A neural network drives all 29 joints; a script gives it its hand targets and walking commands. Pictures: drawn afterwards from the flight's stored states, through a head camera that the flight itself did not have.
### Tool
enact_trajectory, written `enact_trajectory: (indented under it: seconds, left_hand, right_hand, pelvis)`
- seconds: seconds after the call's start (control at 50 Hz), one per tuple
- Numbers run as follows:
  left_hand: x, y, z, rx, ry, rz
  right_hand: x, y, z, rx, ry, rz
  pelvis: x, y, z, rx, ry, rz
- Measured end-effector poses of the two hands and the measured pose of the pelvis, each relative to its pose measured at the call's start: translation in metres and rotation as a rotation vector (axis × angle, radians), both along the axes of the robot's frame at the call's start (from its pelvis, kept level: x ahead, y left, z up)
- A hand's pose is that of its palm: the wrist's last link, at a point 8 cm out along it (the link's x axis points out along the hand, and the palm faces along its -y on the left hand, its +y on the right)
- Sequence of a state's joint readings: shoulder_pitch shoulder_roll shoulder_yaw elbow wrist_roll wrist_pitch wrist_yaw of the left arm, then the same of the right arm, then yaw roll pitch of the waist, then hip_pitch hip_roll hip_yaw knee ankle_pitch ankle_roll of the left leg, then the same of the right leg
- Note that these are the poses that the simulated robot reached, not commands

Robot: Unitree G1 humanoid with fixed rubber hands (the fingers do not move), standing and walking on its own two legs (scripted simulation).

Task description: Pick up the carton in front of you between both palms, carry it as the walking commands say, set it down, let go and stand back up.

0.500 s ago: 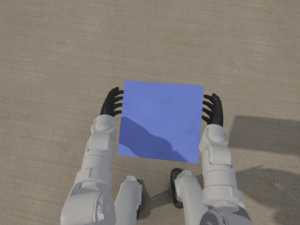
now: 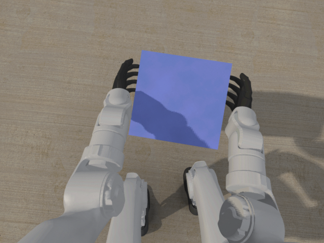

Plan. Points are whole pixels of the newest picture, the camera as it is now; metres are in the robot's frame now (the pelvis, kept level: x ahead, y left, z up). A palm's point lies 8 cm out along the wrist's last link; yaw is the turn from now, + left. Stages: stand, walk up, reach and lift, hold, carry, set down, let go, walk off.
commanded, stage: set down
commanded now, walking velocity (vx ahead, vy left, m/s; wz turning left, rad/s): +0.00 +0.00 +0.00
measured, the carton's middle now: (177, 103) +0.47 -0.07 -0.19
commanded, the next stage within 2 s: none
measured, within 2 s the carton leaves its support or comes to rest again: rests again in 1.50 s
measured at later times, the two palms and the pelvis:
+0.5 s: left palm (136, 89) +0.54 +0.05 -0.24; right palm (224, 114) +0.43 -0.22 -0.23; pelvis -0.03 -0.01 -0.10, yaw +0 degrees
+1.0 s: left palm (143, 89) +0.57 +0.03 -0.32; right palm (224, 109) +0.46 -0.25 -0.30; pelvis -0.02 +0.00 -0.16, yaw -3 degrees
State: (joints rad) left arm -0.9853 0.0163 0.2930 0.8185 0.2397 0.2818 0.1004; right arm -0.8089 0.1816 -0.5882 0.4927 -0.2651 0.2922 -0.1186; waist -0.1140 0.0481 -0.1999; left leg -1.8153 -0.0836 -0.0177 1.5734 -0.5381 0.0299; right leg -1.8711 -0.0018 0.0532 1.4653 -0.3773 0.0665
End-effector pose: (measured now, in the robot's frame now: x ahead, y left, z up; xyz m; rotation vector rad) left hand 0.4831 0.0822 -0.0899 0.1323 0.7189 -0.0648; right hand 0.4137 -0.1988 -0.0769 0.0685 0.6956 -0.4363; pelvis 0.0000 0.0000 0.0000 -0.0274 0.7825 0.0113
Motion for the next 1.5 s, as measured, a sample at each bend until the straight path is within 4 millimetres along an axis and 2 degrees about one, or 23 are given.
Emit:
enact_trajectory:
  seconds: [0.26,0.62,0.78,0.9,1.26,1.5]
  left_hand:
    - [0.03,-0.013,-0.077,0.03,0.009,-0.066]
    - [0.068,-0.033,-0.183,0.062,0.032,-0.179]
    - [0.079,-0.039,-0.224,0.049,0.058,-0.225]
    - [0.088,-0.047,-0.232,0.024,0.049,-0.256]
    - [0.085,-0.052,-0.235,-0.029,0.034,-0.266]
    - [0.087,-0.058,-0.244,-0.083,0.011,-0.281]
  right_hand:
    - [0.011,-0.008,-0.081,0.005,0.018,-0.037]
    - [0.024,-0.022,-0.192,0.022,0.05,-0.095]
    - [0.045,-0.035,-0.209,-0.002,0.064,-0.072]
    - [0.048,-0.045,-0.219,-0.001,0.077,-0.086]
    - [0.048,-0.054,-0.226,-0.005,0.079,-0.047]
    - [0.052,-0.066,-0.238,-0.026,0.116,-0.043]
  pelvis:
    - [-0.013,-0.003,-0.057,-0.01,0.045,0.013]
    - [-0.028,-0.007,-0.123,-0.03,0.031,0.014]
    - [-0.023,-0.004,-0.143,-0.047,0.027,0.008]
    - [-0.019,-0.001,-0.153,-0.057,0.032,0.003]
    - [-0.023,0.002,-0.165,-0.061,-0.006,0.004]
    - [-0.018,-0.001,-0.17,-0.068,-0.021,-0.002]
